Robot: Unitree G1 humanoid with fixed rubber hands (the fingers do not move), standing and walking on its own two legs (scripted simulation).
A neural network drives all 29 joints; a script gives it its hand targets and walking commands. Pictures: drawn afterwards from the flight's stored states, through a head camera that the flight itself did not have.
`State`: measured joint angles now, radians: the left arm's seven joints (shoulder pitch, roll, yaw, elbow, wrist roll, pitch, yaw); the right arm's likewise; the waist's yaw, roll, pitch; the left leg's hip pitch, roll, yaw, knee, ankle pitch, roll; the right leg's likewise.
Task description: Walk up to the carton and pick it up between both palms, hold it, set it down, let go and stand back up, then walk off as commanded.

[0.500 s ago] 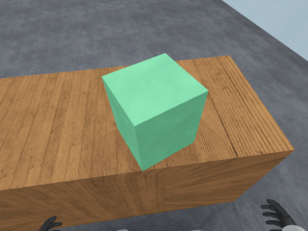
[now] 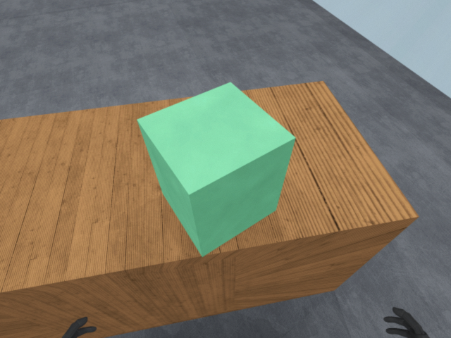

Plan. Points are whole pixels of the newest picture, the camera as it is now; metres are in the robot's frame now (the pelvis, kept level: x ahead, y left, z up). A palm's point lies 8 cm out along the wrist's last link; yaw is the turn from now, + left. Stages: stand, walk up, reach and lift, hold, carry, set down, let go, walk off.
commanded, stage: walk up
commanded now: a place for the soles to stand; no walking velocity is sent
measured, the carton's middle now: (216, 171) +0.43 +0.02 +0.01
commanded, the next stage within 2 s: reach and lift in 0.12 s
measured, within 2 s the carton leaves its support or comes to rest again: neither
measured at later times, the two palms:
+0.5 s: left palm (97, 319) +0.17 +0.25 -0.08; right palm (381, 287) +0.20 -0.29 -0.08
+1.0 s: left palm (106, 317) +0.17 +0.22 -0.04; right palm (396, 296) +0.18 -0.30 -0.06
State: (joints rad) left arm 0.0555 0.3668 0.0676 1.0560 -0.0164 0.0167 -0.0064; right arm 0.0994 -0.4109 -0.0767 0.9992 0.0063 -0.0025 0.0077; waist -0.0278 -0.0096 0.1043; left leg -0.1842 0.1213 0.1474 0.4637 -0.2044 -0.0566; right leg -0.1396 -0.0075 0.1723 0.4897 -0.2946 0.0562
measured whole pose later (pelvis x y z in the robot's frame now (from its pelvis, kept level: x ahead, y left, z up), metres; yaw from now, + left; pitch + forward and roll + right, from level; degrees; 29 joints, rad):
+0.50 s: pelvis +0.00 -0.01 -0.01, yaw +9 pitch -5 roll -1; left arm 0.05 0.24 0.05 0.41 0.14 0.45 0.04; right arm 0.02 -0.34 -0.10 0.89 0.02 -0.13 0.09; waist -0.06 -0.04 0.14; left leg -0.27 0.09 -0.04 0.61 -0.27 -0.08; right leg -0.12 -0.03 -0.01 0.58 -0.38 0.04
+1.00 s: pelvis +0.01 -0.03 +0.00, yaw +5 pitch -6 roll +1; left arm 0.18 0.14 0.09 0.35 0.06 0.29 0.10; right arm 0.20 -0.38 -0.03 0.69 0.08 -0.11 0.14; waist -0.01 0.00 0.07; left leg -0.11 0.10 0.01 0.38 -0.16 -0.10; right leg -0.05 -0.02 0.04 0.45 -0.31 0.01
